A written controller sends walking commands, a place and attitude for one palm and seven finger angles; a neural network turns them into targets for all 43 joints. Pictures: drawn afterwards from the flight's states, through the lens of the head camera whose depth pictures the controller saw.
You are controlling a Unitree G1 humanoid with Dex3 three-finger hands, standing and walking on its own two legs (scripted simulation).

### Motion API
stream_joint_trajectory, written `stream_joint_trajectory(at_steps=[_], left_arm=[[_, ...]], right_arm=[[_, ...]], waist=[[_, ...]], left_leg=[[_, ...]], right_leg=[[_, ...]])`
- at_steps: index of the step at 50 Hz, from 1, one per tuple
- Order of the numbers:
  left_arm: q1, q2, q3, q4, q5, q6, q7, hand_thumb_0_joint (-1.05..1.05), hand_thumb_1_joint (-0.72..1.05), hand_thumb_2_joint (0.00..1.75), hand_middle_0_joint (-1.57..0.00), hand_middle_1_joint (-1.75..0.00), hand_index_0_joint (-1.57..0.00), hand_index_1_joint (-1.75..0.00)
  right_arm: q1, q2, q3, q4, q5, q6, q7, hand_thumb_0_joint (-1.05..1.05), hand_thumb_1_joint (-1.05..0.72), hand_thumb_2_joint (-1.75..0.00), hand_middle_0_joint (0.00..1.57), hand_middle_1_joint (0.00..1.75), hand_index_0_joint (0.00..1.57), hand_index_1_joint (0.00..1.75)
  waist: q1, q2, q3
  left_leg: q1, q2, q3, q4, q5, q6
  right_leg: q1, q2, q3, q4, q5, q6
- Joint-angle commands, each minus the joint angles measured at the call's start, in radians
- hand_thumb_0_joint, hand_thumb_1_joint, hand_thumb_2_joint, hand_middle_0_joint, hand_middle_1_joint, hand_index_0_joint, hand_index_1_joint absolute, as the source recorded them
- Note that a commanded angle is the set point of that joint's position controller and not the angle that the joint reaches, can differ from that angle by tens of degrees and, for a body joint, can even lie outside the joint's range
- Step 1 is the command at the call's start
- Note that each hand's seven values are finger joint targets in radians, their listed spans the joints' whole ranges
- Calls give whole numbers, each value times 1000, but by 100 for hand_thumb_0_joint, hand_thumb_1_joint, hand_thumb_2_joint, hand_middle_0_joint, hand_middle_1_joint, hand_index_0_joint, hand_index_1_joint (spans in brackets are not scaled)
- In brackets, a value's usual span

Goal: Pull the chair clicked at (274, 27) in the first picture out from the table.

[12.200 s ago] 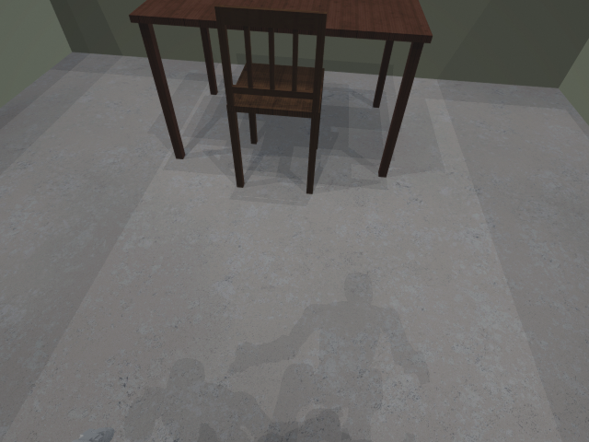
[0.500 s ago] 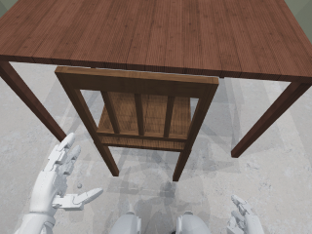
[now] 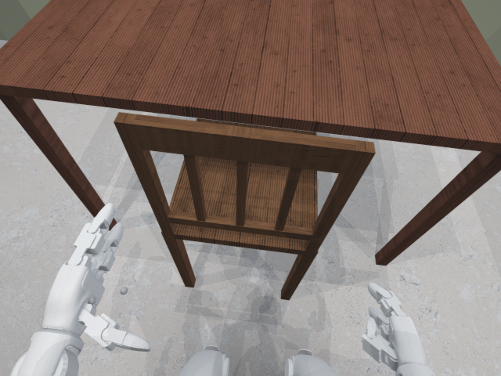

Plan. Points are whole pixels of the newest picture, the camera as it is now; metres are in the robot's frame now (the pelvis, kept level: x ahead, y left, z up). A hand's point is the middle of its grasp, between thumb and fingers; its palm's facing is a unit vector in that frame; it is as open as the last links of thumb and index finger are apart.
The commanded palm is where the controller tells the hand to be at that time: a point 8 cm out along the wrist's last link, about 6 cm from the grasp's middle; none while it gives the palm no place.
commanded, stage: raise the hand toward the chair's back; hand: left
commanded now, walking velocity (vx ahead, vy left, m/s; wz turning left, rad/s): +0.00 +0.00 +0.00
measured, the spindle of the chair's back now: (241, 195) +0.44 +0.05 -0.03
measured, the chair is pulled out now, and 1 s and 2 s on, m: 0.00 0.00 0.00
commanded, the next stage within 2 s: aim the fingers beside a spindle in 0.72 s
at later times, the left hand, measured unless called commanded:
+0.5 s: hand (115, 274) +0.25 +0.21 +0.04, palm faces -0.04 -1.00 -0.04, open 16.9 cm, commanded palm +0.22 +0.26 +0.05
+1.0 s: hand (124, 276) +0.25 +0.20 +0.04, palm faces -0.04 -1.00 -0.05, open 16.9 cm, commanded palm +0.23 +0.25 +0.04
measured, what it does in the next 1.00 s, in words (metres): stands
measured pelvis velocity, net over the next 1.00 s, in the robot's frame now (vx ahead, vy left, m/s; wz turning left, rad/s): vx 0.00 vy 0.00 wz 0.00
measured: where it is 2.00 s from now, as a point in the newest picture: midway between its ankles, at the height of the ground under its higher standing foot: outside the picture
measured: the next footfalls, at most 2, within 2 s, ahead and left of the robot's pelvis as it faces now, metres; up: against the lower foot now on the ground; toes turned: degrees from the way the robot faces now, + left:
none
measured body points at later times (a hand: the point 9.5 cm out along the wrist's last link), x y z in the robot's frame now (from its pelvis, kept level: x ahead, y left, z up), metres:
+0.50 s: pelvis +0.00 +0.01 +0.01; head +0.08 +0.03 +0.45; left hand +0.24 +0.27 +0.05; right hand +0.16 -0.25 -0.07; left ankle +0.00 +0.08 -0.66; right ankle +0.02 -0.12 -0.66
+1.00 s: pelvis +0.00 +0.00 +0.00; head +0.07 +0.01 +0.45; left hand +0.24 +0.25 +0.05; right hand +0.18 -0.24 -0.08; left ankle +0.00 +0.08 -0.66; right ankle +0.02 -0.12 -0.66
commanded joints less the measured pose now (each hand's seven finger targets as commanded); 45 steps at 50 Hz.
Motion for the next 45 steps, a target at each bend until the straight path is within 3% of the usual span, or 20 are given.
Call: stream_joint_trajectory(at_steps=[1,8,10,12,18,28,35,40,42,45], left_arm=[[-72,130,80,-215,-22,-54,-13,0,-50,30,-6,-8,-6,-8],[-114,154,113,-166,-39,-34,-37,0,-50,30,-6,-8,-6,-8],[-116,172,135,-140,-43,-31,-41,0,-50,30,-6,-8,-6,-8],[-125,163,124,-155,-46,-36,-47,0,-50,30,-6,-8,-6,-8],[-99,161,126,-139,-47,-41,-38,0,-50,30,-6,-8,-6,-8],[-103,168,126,-173,-41,-75,-21,0,-50,30,-6,-8,-6,-8],[-113,169,130,-130,-46,-63,-29,0,-50,30,-6,-8,-6,-8],[-130,175,124,-134,-43,-64,-39,0,-50,30,-6,-8,-6,-8],[-142,149,103,-128,-47,-63,-43,0,-50,30,-6,-8,-6,-8],[-172,174,129,-94,-46,-71,-43,0,-50,30,-6,-8,-6,-8]], right_arm=[[15,-154,-69,-128,3,-48,-11,0,-90,-90,20,30,20,30],[12,-163,-68,-122,8,-48,-13,0,-90,-90,20,30,20,30],[13,-168,-67,-118,9,-49,-15,0,-90,-90,20,30,20,30],[16,-166,-68,-118,9,-53,-13,0,-90,-90,20,30,20,30],[20,-169,-74,-114,8,-60,-4,0,-90,-90,20,30,20,30],[23,-168,-75,-108,3,-62,4,0,-90,-90,20,30,20,30],[14,-171,-72,-108,6,-57,-2,0,-90,-90,20,30,20,30],[12,-170,-68,-109,8,-59,-4,0,-90,-90,20,30,20,30],[14,-167,-65,-111,8,-59,-5,0,-90,-90,20,30,20,30],[12,-171,-66,-99,6,-62,-10,0,-90,-90,20,30,20,30]], waist=[[-24,64,-243],[-22,56,-226],[-19,29,-220],[-18,67,-237],[-19,51,-226],[-17,103,-245],[-23,50,-218],[-26,57,-212],[-32,48,-211],[-33,13,-200]], left_leg=[[186,14,-68,-188,414,-44],[176,11,-70,-212,357,-47],[164,13,-71,-217,356,-44],[185,11,-70,-222,374,-48],[180,13,-67,-227,378,-48],[210,18,-70,-224,424,-59],[169,14,-65,-222,350,-44],[161,11,-63,-218,323,-40],[155,8,-61,-217,309,-38],[113,8,-59,-198,280,-31]], right_leg=[[168,30,35,-109,248,-7],[174,30,33,-133,195,-7],[185,32,34,-137,195,-8],[191,29,35,-139,205,-8],[192,29,32,-144,205,-6],[177,28,32,-132,214,-9],[177,29,38,-142,186,-7],[174,28,44,-146,171,-7],[176,27,45,-149,167,-5],[169,26,55,-145,147,-4]])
